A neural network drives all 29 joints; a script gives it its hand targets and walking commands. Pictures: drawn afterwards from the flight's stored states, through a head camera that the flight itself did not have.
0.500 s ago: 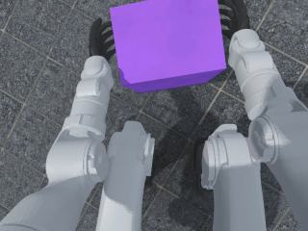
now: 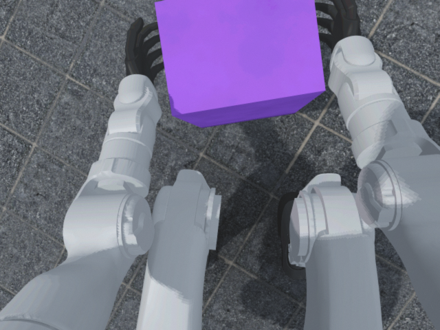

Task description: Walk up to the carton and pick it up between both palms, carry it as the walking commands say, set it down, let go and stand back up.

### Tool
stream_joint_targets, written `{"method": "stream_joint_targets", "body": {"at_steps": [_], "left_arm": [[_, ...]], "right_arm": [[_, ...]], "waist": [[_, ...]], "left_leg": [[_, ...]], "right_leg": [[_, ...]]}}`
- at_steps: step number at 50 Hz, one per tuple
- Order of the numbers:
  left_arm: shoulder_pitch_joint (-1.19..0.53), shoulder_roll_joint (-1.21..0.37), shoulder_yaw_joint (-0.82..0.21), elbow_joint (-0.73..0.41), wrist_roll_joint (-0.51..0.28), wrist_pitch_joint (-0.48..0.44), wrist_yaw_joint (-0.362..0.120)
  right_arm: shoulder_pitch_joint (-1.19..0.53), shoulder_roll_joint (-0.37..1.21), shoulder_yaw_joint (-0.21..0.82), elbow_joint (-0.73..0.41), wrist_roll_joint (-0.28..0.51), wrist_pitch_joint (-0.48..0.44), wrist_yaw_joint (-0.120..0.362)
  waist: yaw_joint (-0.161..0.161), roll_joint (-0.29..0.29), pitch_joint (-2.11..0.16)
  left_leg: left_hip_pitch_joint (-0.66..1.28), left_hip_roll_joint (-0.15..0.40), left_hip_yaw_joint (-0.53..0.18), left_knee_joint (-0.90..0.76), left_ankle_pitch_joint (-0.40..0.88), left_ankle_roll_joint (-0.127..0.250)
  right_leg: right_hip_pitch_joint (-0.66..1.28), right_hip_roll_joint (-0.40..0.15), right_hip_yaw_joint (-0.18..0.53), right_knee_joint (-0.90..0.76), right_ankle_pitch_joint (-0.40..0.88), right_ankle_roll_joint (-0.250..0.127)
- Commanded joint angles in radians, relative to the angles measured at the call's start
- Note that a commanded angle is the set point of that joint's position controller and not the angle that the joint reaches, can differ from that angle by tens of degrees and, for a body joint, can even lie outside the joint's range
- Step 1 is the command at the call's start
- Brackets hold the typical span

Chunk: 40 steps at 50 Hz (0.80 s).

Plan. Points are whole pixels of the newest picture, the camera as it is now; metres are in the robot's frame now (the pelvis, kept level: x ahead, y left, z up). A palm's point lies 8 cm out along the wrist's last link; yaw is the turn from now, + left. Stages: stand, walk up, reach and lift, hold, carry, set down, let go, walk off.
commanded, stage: set down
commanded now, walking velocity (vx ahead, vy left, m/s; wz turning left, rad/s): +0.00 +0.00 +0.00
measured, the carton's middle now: (240, 71) +0.51 +0.01 -0.22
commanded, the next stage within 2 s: none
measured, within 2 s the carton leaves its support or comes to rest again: neither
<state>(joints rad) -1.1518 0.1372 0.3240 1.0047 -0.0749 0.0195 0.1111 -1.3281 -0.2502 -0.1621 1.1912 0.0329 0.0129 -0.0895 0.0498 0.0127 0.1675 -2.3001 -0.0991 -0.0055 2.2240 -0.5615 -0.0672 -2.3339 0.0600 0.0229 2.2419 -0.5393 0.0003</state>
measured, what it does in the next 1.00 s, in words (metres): stands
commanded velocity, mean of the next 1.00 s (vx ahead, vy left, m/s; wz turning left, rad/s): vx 0.00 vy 0.00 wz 0.00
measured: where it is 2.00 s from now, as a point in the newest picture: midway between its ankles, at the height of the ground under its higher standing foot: (245, 247)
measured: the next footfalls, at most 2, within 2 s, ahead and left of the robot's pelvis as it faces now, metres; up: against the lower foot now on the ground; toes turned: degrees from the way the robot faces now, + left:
none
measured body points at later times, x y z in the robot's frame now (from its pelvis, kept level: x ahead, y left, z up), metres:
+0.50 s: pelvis +0.00 +0.01 +0.02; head +0.38 -0.01 +0.25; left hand +0.49 +0.20 -0.19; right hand +0.51 -0.19 -0.20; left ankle +0.12 +0.12 -0.32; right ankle +0.12 -0.11 -0.32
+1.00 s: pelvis -0.01 +0.00 +0.04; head +0.34 +0.00 +0.31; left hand +0.48 +0.21 -0.11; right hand +0.52 -0.18 -0.11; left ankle +0.12 +0.12 -0.32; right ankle +0.12 -0.11 -0.32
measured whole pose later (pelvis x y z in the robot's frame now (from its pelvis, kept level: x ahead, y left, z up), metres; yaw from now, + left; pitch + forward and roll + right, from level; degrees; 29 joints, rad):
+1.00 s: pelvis -0.01 +0.00 +0.04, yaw -1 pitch +25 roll +2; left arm -1.05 0.26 0.21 0.59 -0.21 0.17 0.15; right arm -1.17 -0.41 -0.07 0.72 0.17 0.17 -0.08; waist 0.06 -0.01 0.52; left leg -1.99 -0.09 -0.01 2.16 -0.61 -0.06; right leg -2.03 0.06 0.02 2.18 -0.58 0.00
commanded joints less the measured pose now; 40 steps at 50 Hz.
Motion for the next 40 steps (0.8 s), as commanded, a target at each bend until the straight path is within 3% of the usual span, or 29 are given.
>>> {"method": "stream_joint_targets", "body": {"at_steps": [1,6,7,9,14,15,16,18,20,21,23,27,28,30,31,32,34,35,37,40], "left_arm": [[-0.364,-0.425,-0.212,-0.002,0.015,0.001,-0.122],[-0.203,-0.08,-0.145,0.012,-0.02,-0.046,-0.026],[-0.169,-0.006,-0.136,0.022,-0.026,-0.052,-0.005],[-0.154,0.023,-0.163,-0.001,-0.073,-0.062,0.014],[-0.137,0.099,-0.189,-0.175,-0.186,-0.109,0.043],[-0.131,0.092,-0.2,-0.213,-0.196,-0.113,0.041],[-0.107,0.072,-0.219,-0.199,-0.216,-0.109,0.037],[-0.099,0.056,-0.253,-0.211,-0.237,-0.089,0.03],[-0.082,0.072,-0.247,-0.222,-0.227,-0.074,0.03],[-0.081,0.106,-0.22,-0.24,-0.215,-0.069,0.033],[-0.087,0.144,-0.197,-0.315,-0.217,-0.065,0.039],[-0.105,0.166,-0.213,-0.382,-0.238,-0.029,0.039],[-0.116,0.182,-0.202,-0.455,-0.231,-0.026,0.039],[-0.137,0.235,-0.172,-0.472,-0.218,-0.012,0.04],[-0.137,0.255,-0.153,-0.461,-0.211,-0.006,0.042],[-0.138,0.256,-0.145,-0.441,-0.206,0.004,0.043],[-0.132,0.251,-0.146,-0.392,-0.199,0.021,0.04],[-0.129,0.241,-0.144,-0.371,-0.192,0.031,0.041],[-0.137,0.236,-0.152,-0.387,-0.186,0.045,0.039],[-0.127,0.248,-0.129,-0.435,-0.169,0.066,0.044]], "right_arm": [[-0.263,0.433,0.17,-0.023,0.001,-0.004,0.103],[-0.149,0.034,0.131,-0.028,0.029,-0.036,0.005],[-0.12,-0.044,0.132,-0.022,0.047,-0.041,-0.013],[-0.105,-0.071,0.138,-0.051,0.076,-0.053,-0.033],[-0.106,-0.103,0.169,-0.305,0.198,-0.105,-0.042],[-0.107,-0.076,0.201,-0.341,0.224,-0.099,-0.031],[-0.105,-0.076,0.226,-0.359,0.235,-0.093,-0.02],[-0.102,-0.073,0.269,-0.374,0.252,-0.07,-0.009],[-0.084,-0.113,0.248,-0.375,0.244,-0.053,-0.006],[-0.085,-0.135,0.224,-0.393,0.238,-0.046,-0.007],[-0.063,-0.177,0.176,-0.453,0.245,-0.043,-0.007],[-0.057,-0.194,0.176,-0.465,0.274,-0.004,0.006],[-0.062,-0.217,0.163,-0.523,0.262,-0.002,0.009],[-0.109,-0.276,0.125,-0.562,0.24,0.005,0.014],[-0.13,-0.294,0.119,-0.555,0.237,0.007,0.017],[-0.143,-0.297,0.115,-0.538,0.235,0.011,0.02],[-0.138,-0.299,0.101,-0.473,0.214,0.024,0.024],[-0.135,-0.284,0.104,-0.442,0.213,0.033,0.027],[-0.122,-0.291,0.086,-0.433,0.209,0.044,0.029],[-0.12,-0.287,0.092,-0.485,0.216,0.064,0.027]], "waist": [[-0.017,-0.066,-0.849],[-0.031,-0.072,-0.846],[-0.016,-0.065,-0.854],[-0.029,-0.069,-0.888],[0.014,-0.093,-1.24],[0.036,-0.087,-1.282],[0.035,-0.097,-1.294],[0.025,-0.096,-1.321],[0.023,-0.076,-1.337],[0.032,-0.076,-1.365],[0.021,-0.069,-1.485],[0.018,-0.067,-1.611],[0.014,-0.058,-1.632],[0.008,-0.07,-1.521],[0.02,-0.068,-1.462],[0.034,-0.067,-1.408],[0.029,-0.063,-1.309],[0.041,-0.065,-1.298],[0.031,-0.056,-1.331],[0.062,-0.068,-1.426]], "left_leg": [[0.379,-0.014,0.062,-0.214,0.074,0.032],[0.402,0.004,0.06,-0.241,0.063,0.02],[0.406,0.014,0.061,-0.251,0.058,0.019],[0.418,0.023,0.052,-0.256,0.097,0.018],[0.6,0.025,0.046,-0.196,0.434,0.018],[0.605,0.021,0.055,-0.195,0.474,0.021],[0.614,0.019,0.053,-0.199,0.485,0.024],[0.636,0.019,0.052,-0.208,0.445,0.029],[0.666,0.024,0.053,-0.214,0.426,0.025],[0.676,0.025,0.058,-0.206,0.439,0.022],[0.754,0.027,0.063,-0.194,0.491,0.02],[0.854,0.032,0.064,-0.173,0.514,0.023],[0.878,0.033,0.071,-0.164,0.533,0.019],[0.829,0.037,0.059,-0.183,0.451,0.024],[0.802,0.036,0.055,-0.187,0.412,0.023],[0.779,0.039,0.053,-0.188,0.372,0.025],[0.736,0.042,0.043,-0.202,0.288,0.026],[0.737,0.045,0.042,-0.213,0.243,0.026],[0.776,0.047,0.039,-0.229,0.212,0.026],[0.828,0.046,0.059,-0.25,0.203,0.03]], "right_leg": [[0.524,0.029,-0.017,-0.248,0.055,0.0],[0.556,0.004,-0.017,-0.273,0.029,0.014],[0.57,-0.001,-0.012,-0.275,0.023,0.016],[0.581,-0.008,-0.011,-0.273,0.058,0.013],[0.752,-0.002,0.004,-0.215,0.387,0.021],[0.786,0.005,0.011,-0.21,0.442,0.021],[0.788,0.004,0.007,-0.204,0.452,0.025],[0.794,-0.003,-0.001,-0.204,0.399,0.026],[0.781,-0.01,-0.014,-0.199,0.36,0.022],[0.804,-0.01,-0.016,-0.194,0.374,0.021],[0.869,-0.007,-0.028,-0.178,0.418,0.02],[0.924,-0.013,-0.044,-0.142,0.435,0.019],[0.932,-0.012,-0.039,-0.147,0.439,0.018],[0.864,-0.013,-0.039,-0.161,0.356,0.015],[0.827,-0.017,-0.036,-0.164,0.31,0.016],[0.8,-0.022,-0.029,-0.169,0.266,0.012],[0.749,-0.029,-0.03,-0.176,0.187,0.006],[0.759,-0.033,-0.034,-0.179,0.149,0.007],[0.776,-0.032,-0.047,-0.185,0.128,0.003],[0.86,-0.025,-0.055,-0.209,0.125,0.002]]}}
